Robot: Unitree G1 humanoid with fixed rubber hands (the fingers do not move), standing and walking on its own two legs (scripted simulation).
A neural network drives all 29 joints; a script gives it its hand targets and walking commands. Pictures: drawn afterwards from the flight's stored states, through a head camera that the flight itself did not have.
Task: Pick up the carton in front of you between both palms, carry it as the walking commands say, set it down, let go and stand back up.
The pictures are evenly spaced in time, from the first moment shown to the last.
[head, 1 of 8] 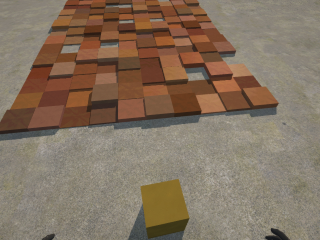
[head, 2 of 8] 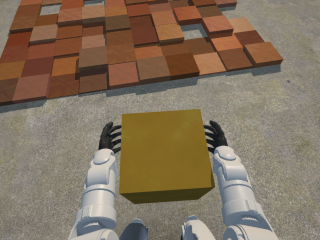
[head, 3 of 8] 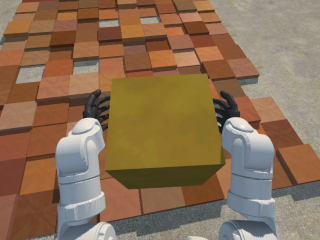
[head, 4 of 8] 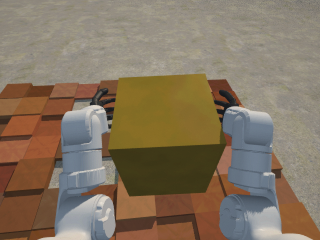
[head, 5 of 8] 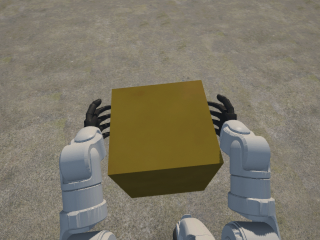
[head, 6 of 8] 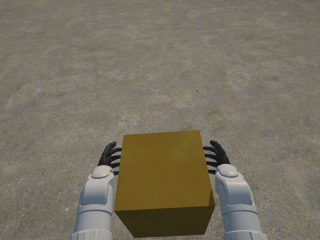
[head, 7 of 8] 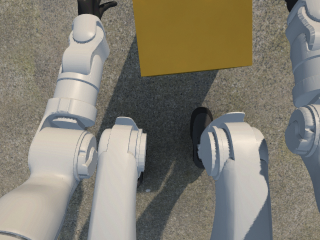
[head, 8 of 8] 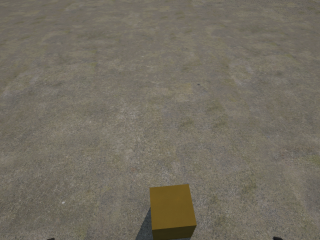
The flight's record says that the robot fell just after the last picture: no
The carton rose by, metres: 0.81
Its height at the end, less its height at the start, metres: +0.00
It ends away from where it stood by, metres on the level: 6.55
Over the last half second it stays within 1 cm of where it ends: yes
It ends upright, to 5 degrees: yes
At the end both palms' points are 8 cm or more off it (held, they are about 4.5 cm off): yes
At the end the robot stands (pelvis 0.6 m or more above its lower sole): yes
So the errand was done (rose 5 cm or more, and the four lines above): yes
